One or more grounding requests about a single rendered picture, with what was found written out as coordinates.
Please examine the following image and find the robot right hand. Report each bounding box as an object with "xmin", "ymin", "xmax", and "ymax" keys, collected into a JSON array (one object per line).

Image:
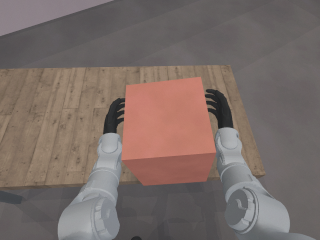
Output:
[{"xmin": 205, "ymin": 89, "xmax": 234, "ymax": 129}]

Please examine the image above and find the robot right forearm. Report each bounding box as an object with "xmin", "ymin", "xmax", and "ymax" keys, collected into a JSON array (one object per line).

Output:
[{"xmin": 215, "ymin": 127, "xmax": 290, "ymax": 227}]

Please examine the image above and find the robot left forearm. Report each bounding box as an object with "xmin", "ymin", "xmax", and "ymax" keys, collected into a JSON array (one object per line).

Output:
[{"xmin": 57, "ymin": 133, "xmax": 122, "ymax": 239}]

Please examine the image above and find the robot left upper arm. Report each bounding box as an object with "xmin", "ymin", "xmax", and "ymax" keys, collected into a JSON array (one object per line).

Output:
[{"xmin": 58, "ymin": 196, "xmax": 120, "ymax": 240}]

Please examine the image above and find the robot right upper arm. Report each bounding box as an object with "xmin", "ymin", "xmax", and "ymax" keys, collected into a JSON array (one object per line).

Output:
[{"xmin": 224, "ymin": 188, "xmax": 316, "ymax": 240}]

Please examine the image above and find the table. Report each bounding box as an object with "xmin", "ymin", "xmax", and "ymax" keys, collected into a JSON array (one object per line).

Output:
[{"xmin": 0, "ymin": 65, "xmax": 266, "ymax": 204}]

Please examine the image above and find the robot left hand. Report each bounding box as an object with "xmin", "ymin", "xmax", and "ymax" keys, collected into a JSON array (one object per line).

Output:
[{"xmin": 103, "ymin": 98, "xmax": 126, "ymax": 135}]

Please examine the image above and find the carton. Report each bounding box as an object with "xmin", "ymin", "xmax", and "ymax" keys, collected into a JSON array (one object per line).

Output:
[{"xmin": 121, "ymin": 77, "xmax": 217, "ymax": 186}]

